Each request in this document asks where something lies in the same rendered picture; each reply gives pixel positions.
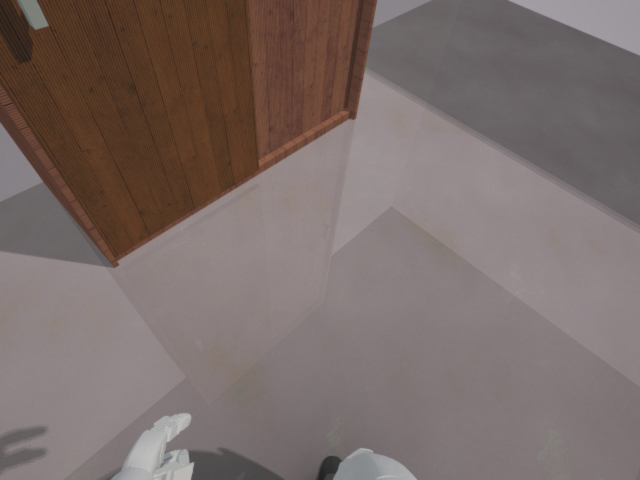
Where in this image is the left robot hand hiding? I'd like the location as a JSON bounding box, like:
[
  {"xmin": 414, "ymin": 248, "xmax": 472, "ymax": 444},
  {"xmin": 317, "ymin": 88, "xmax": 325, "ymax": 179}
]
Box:
[{"xmin": 121, "ymin": 413, "xmax": 194, "ymax": 480}]

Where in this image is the handle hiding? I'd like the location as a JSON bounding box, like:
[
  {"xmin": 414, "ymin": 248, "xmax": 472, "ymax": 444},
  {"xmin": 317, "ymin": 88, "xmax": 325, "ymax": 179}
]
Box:
[{"xmin": 17, "ymin": 0, "xmax": 49, "ymax": 30}]

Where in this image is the robot right thigh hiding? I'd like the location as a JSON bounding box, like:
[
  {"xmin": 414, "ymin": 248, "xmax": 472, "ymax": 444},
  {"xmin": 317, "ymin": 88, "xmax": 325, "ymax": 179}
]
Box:
[{"xmin": 337, "ymin": 453, "xmax": 417, "ymax": 480}]

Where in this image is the robot right foot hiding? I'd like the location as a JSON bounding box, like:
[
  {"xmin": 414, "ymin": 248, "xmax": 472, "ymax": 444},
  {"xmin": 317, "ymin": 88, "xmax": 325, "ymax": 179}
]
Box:
[{"xmin": 318, "ymin": 456, "xmax": 342, "ymax": 480}]

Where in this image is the wardrobe door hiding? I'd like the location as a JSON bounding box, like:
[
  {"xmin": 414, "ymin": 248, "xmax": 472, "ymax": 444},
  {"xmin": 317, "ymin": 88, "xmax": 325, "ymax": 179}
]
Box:
[
  {"xmin": 0, "ymin": 0, "xmax": 259, "ymax": 257},
  {"xmin": 247, "ymin": 0, "xmax": 364, "ymax": 159}
]

